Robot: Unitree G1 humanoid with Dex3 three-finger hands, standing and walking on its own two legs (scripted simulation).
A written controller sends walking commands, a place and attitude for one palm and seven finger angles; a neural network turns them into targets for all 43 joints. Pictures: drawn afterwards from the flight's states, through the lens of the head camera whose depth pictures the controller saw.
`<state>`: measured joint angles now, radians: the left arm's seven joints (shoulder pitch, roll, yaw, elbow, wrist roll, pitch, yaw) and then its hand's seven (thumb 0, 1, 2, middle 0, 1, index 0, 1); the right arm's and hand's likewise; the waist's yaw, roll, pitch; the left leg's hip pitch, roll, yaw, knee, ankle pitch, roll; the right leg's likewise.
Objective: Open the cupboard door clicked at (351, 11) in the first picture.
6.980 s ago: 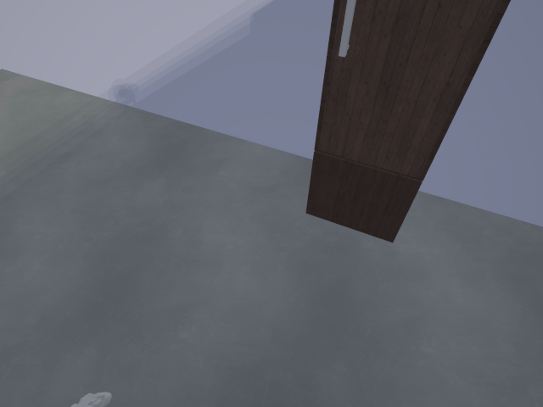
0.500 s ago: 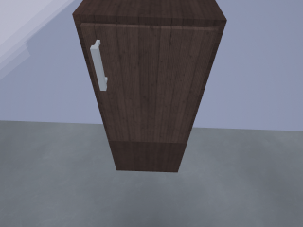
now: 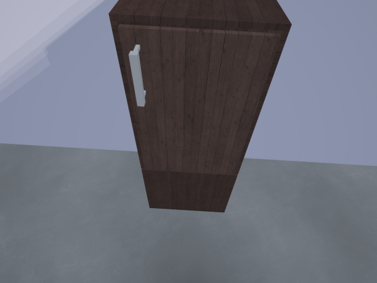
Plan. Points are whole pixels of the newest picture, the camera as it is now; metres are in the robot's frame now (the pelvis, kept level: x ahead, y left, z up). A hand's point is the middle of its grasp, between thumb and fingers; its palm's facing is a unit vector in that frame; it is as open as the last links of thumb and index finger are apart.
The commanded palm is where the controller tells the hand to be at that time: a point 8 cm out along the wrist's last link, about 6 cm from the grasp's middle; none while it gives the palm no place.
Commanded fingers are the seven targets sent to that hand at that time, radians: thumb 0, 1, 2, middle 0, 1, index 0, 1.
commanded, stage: come to a stop and stand still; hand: left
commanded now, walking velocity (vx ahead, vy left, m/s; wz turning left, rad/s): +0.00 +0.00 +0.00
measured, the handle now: (139, 76) +0.58 +0.18 +0.13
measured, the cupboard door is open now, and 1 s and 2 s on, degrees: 0 0 0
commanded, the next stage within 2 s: look again from close up in 0.16 s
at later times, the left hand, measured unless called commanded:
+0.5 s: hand out of the picture +0.02 +0.19 -0.17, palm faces +0.02 -0.97 -0.25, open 7.4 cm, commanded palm none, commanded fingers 0.00 0.90 0.90 -0.20 -0.30 -0.20 -0.30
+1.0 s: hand (115, 257) +0.18 +0.17 -0.06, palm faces +0.28 -0.95 -0.16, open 7.5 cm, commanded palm +0.13 +0.22 -0.05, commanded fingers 0.00 0.71 0.82 -0.21 -0.42 -0.21 -0.42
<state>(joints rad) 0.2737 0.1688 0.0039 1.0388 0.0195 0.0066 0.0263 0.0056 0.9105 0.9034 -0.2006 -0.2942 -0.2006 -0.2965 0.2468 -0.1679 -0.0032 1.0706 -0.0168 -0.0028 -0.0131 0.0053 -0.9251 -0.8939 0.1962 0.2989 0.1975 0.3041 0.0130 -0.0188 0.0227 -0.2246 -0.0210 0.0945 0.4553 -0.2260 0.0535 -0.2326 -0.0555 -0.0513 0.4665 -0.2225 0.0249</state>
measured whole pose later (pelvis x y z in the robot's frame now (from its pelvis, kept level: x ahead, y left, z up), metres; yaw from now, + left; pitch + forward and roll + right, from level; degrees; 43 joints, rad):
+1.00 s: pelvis +0.02 -0.02 +0.00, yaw +1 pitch +0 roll +1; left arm 0.42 0.16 0.06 0.29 -0.13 -0.05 0.08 0.02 0.88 0.89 -0.21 -0.31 -0.21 -0.32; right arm 0.32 -0.21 0.00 0.90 0.03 -0.21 -0.07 0.01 -0.91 -0.89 0.20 0.30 0.20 0.30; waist 0.00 0.01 -0.01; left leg -0.22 0.00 0.06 0.50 -0.28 0.01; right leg -0.22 -0.04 -0.08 0.53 -0.30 -0.01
